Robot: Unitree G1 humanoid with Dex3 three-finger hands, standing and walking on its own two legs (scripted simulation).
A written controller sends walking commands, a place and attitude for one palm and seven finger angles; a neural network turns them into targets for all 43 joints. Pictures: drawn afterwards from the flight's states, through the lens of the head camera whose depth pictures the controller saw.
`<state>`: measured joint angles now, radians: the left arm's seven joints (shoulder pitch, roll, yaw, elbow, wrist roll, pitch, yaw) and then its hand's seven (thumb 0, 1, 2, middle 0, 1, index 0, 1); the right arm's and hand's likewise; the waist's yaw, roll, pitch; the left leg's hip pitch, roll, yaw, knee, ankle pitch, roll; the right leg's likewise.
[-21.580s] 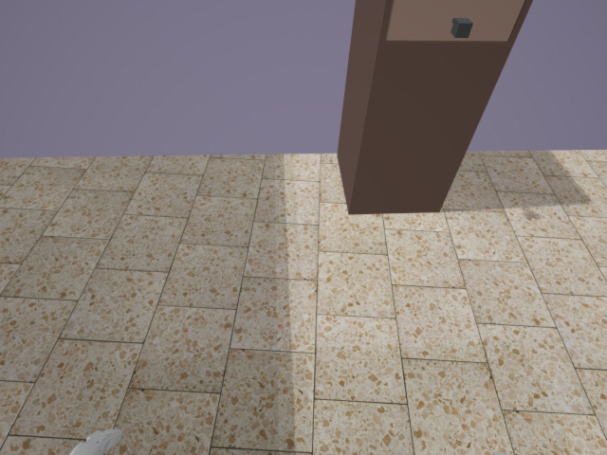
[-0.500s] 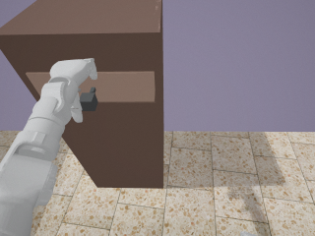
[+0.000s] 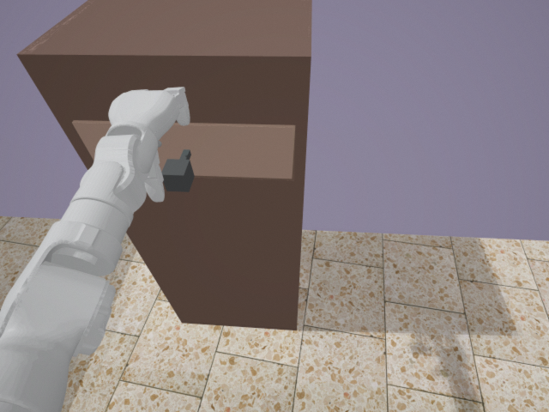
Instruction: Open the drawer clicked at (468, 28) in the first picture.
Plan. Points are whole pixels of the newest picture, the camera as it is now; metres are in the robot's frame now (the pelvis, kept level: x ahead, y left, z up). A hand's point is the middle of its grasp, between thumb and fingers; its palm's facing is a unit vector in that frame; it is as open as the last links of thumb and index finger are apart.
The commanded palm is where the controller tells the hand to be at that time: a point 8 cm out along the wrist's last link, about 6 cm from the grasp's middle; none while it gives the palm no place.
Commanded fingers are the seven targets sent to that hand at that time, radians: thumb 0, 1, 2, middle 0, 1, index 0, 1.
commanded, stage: lower the fingers behind the handle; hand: left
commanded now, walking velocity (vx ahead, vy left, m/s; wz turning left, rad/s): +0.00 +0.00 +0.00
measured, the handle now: (181, 167) +0.50 +0.18 +0.08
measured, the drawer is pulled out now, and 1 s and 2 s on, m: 0.00 0.00 0.00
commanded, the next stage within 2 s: close the thumb around the handle in 1.68 s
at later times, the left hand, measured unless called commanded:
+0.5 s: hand (171, 159) +0.47 +0.17 +0.13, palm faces -0.01 -0.01 -1.00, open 13.7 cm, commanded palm +0.44 +0.17 +0.17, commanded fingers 0.00 -0.50 0.30 -0.30 -1.20 -0.30 -1.20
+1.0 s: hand (182, 186) +0.46 +0.17 +0.08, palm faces -0.03 -0.05 -1.00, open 13.8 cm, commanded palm +0.44 +0.18 +0.14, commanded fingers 0.00 -0.50 0.30 -0.30 -1.20 -0.30 -1.20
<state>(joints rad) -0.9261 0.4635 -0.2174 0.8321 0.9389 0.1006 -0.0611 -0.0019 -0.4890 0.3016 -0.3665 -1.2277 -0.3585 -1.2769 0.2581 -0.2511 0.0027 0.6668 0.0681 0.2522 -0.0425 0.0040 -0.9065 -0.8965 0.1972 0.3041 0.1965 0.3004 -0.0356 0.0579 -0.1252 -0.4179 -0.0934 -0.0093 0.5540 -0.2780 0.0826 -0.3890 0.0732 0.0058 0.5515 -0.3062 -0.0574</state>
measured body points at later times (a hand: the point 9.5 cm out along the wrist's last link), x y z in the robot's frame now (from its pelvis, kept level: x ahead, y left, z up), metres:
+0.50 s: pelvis +0.00 +0.00 +0.00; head +0.02 -0.01 +0.45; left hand +0.46 +0.17 +0.19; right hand +0.08 -0.25 -0.14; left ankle -0.01 +0.07 -0.73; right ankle -0.02 -0.08 -0.73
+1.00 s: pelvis +0.01 -0.01 -0.01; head +0.05 -0.02 +0.44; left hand +0.46 +0.17 +0.13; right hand +0.08 -0.27 -0.14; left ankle -0.01 +0.07 -0.73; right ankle -0.02 -0.08 -0.73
